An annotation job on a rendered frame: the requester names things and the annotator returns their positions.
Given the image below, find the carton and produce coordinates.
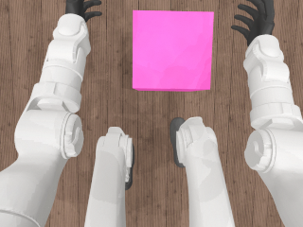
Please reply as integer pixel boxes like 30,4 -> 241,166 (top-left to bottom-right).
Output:
133,10 -> 214,92

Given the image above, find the robot right foot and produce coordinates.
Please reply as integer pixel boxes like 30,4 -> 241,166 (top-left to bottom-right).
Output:
169,117 -> 186,168

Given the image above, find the left robot upper arm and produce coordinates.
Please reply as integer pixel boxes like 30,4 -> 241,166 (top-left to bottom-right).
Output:
0,110 -> 84,227

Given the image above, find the right robot forearm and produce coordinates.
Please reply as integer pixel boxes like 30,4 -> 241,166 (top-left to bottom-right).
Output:
243,34 -> 303,132

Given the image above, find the left robot forearm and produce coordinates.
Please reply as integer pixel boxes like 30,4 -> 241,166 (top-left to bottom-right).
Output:
14,13 -> 91,152

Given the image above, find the right robot thigh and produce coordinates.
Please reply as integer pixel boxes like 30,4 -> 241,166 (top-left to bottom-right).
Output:
176,124 -> 235,227

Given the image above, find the robot right hand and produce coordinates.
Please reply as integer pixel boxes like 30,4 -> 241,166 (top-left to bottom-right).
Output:
231,0 -> 276,46

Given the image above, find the right robot upper arm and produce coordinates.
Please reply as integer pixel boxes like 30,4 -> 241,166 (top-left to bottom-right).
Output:
244,128 -> 303,227

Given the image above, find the robot left hand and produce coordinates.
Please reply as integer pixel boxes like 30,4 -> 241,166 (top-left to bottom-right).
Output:
65,0 -> 102,23

